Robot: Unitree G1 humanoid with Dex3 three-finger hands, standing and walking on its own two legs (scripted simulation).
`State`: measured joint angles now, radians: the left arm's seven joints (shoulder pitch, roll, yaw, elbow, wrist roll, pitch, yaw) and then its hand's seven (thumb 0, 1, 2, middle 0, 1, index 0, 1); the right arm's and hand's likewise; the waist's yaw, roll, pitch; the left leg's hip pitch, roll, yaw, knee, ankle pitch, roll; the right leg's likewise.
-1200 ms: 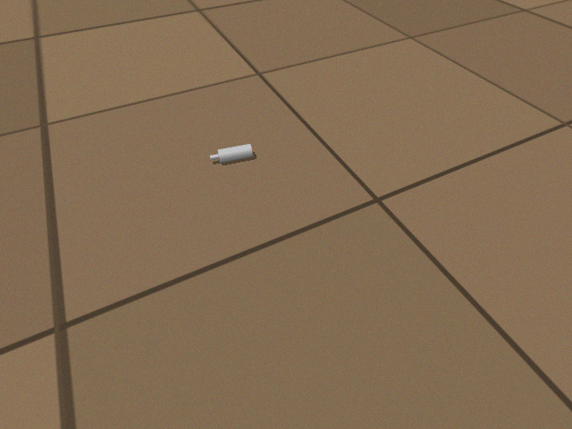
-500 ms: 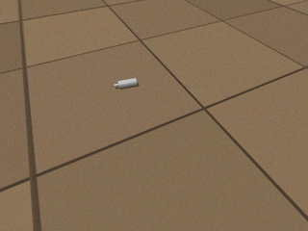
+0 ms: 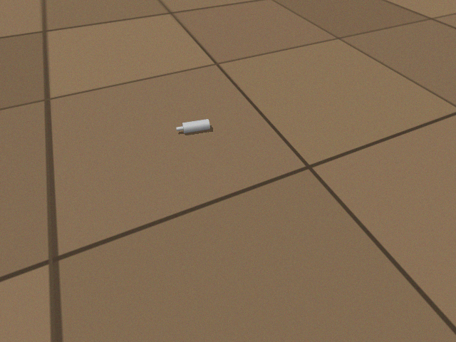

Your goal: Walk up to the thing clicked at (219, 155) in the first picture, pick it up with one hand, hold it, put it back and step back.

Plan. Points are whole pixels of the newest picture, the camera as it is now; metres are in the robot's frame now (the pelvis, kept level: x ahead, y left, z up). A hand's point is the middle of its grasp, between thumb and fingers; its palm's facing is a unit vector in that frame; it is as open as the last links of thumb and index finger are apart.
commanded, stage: walk up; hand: left
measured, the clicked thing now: (192, 126) +1.55 +0.27 -0.74
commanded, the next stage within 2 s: none
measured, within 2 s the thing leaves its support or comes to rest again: neither
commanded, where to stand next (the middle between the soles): +1.23 -0.02 m, yaw +15 degrees
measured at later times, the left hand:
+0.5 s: hand (61, 312) +0.21 +0.35 -0.15, palm faces +0.06 -0.95 -0.32, open 7.3 cm
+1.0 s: hand (119, 219) +0.43 +0.29 -0.14, palm faces +0.17 -0.93 -0.34, open 7.3 cm
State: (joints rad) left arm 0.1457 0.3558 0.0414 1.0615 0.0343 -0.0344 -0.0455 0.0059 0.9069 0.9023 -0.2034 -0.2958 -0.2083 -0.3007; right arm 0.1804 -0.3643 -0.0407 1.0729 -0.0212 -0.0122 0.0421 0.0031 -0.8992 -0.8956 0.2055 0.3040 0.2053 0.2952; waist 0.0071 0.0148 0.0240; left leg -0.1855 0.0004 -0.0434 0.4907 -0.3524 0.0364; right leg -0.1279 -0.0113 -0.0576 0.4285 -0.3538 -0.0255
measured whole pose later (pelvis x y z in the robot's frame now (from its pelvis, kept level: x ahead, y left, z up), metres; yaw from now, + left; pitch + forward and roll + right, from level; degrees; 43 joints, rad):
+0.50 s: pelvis +0.16 +0.07 -0.01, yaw +7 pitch -3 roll +1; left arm 0.21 0.46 0.07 0.94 0.03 -0.01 -0.12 0.01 0.91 0.90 -0.20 -0.30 -0.20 -0.30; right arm 0.38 -0.40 -0.07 0.92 -0.01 -0.09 0.06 0.00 -0.90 -0.90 0.21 0.30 0.21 0.30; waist -0.02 -0.07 0.05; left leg -0.11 0.00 0.06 0.44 -0.29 0.03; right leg -0.52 -0.13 -0.01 0.86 -0.25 0.00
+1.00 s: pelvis +0.43 +0.02 -0.01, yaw +10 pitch -2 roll -1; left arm 0.31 0.40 0.06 0.85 0.02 -0.07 -0.08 0.01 0.90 0.90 -0.20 -0.30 -0.21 -0.30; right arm 0.26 -0.44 -0.07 0.87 -0.01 -0.07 0.06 0.00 -0.90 -0.90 0.20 0.30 0.20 0.29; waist 0.05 0.02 0.08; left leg -0.53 0.10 0.04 0.78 -0.22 0.00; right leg -0.12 0.00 -0.13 0.46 -0.31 -0.04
